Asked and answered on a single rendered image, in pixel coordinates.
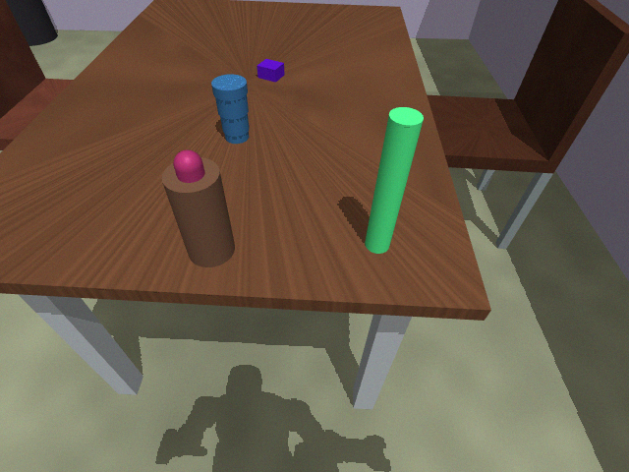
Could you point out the chair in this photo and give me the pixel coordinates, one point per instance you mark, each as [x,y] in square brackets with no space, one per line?
[24,91]
[583,46]

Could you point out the table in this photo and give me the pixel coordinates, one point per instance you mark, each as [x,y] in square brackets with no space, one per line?
[84,213]

